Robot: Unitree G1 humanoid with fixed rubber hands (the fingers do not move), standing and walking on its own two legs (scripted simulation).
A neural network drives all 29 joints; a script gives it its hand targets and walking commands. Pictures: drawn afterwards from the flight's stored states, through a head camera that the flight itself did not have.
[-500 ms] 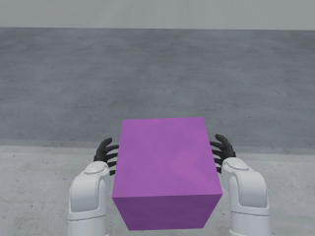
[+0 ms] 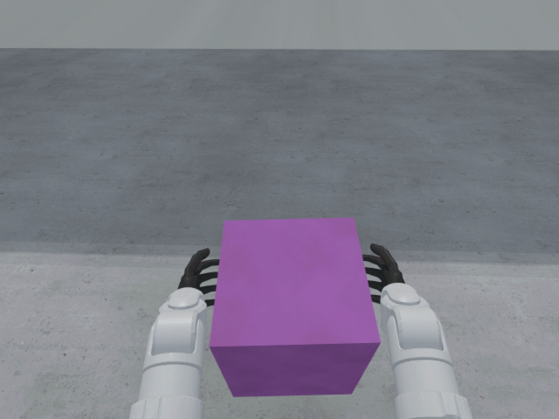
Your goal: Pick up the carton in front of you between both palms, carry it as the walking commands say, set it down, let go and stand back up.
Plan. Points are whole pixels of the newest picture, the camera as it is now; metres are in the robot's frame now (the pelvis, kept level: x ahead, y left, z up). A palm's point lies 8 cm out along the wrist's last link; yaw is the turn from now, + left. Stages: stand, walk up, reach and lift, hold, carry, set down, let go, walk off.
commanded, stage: carry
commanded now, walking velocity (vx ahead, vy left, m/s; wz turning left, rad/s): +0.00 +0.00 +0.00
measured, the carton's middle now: (290, 311) +0.30 +0.00 -0.05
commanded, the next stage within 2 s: hold in 0.92 s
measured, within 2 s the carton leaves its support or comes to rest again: neither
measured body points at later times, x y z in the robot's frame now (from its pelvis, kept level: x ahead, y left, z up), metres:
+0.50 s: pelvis -0.02 +0.01 +0.00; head -0.04 +0.01 +0.45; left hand +0.28 +0.16 +0.03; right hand +0.28 -0.14 +0.03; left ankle -0.07 +0.10 -0.73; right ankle +0.06 -0.12 -0.73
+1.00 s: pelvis -0.02 +0.01 +0.01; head -0.03 +0.01 +0.46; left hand +0.27 +0.17 +0.03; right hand +0.27 -0.13 +0.03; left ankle -0.07 +0.10 -0.73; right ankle +0.06 -0.13 -0.73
